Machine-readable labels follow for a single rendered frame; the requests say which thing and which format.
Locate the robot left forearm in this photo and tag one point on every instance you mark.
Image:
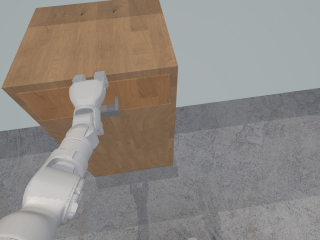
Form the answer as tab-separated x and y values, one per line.
77	147

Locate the left robot hand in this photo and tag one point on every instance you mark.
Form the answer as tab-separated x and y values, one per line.
89	92

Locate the robot left upper arm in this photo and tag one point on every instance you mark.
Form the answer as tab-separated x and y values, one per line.
54	196

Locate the drawer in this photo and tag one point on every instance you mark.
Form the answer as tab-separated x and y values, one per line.
138	92

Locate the handle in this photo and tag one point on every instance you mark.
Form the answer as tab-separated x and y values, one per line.
110	110

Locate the cabinet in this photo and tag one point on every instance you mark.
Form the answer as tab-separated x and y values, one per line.
125	38

